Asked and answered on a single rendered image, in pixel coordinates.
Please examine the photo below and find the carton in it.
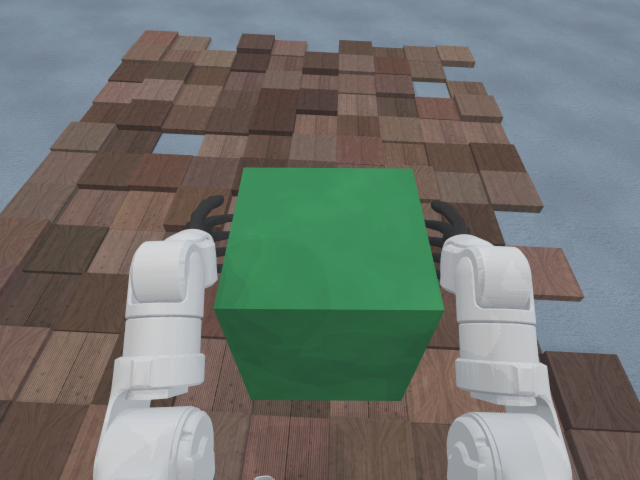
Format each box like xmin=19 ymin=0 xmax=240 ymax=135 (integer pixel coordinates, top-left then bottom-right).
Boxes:
xmin=213 ymin=168 xmax=445 ymax=401

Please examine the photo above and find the right robot hand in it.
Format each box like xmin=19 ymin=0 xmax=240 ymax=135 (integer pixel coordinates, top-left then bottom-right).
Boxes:
xmin=424 ymin=200 xmax=470 ymax=279

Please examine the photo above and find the left robot upper arm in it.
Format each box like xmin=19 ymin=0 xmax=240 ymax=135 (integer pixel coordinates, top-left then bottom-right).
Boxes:
xmin=95 ymin=406 xmax=215 ymax=480

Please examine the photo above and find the right robot upper arm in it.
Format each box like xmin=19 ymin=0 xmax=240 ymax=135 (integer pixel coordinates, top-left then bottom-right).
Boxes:
xmin=447 ymin=412 xmax=572 ymax=480

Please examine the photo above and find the left robot hand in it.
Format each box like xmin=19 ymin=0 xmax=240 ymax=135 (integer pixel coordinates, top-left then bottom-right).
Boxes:
xmin=186 ymin=195 xmax=234 ymax=273

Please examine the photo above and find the robot right forearm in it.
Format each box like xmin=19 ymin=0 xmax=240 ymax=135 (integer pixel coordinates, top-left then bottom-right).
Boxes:
xmin=440 ymin=234 xmax=573 ymax=480

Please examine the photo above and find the robot left forearm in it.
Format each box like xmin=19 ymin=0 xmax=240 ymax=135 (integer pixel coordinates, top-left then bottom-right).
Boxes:
xmin=93 ymin=229 xmax=218 ymax=480

